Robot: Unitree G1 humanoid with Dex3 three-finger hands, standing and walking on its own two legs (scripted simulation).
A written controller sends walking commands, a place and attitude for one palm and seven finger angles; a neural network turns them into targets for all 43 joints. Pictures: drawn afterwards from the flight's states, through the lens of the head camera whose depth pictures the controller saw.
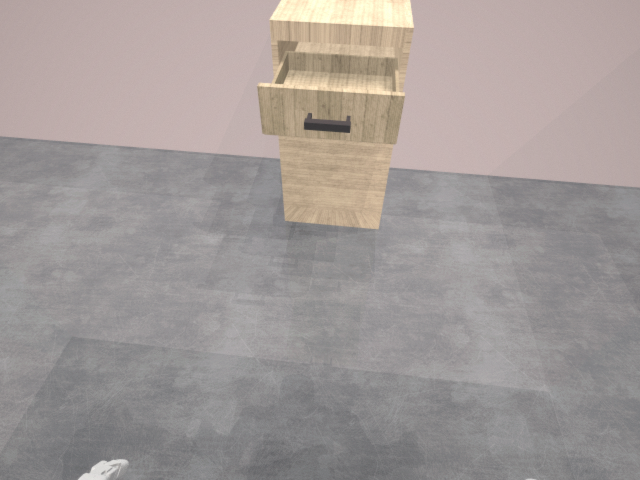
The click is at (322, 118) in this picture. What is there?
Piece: drawer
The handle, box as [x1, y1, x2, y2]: [304, 113, 350, 132]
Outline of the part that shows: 304,121 304,129 349,132 350,116 347,116 345,121 312,119 311,113 308,113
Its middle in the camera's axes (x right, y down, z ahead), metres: +0.02 -0.31 +1.01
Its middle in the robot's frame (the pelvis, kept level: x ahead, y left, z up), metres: +0.96 +0.03 -0.06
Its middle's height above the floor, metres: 0.71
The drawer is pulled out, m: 0.30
